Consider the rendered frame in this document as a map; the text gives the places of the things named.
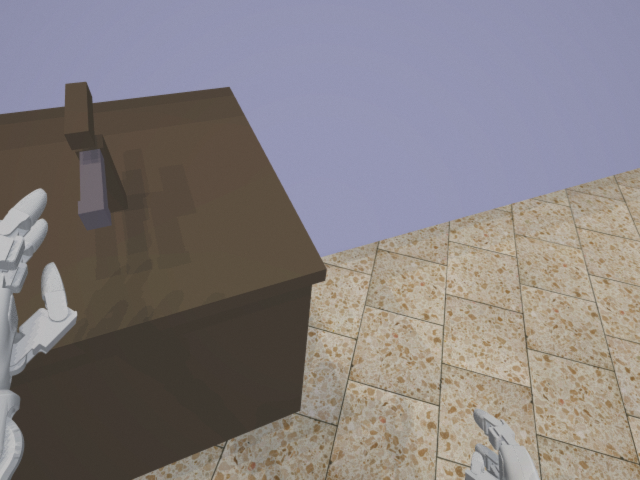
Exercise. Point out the right robot hand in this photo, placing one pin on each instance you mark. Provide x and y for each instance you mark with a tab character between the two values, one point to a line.
513	461

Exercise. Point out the robot left forearm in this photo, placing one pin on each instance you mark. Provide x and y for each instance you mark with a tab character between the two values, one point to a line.
11	437

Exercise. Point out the left robot hand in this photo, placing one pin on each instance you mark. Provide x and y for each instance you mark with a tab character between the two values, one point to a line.
21	234

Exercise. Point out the counter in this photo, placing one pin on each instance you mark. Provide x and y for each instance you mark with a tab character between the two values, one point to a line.
192	307

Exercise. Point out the tap lever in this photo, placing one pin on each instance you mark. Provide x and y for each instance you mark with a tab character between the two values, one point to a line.
93	205

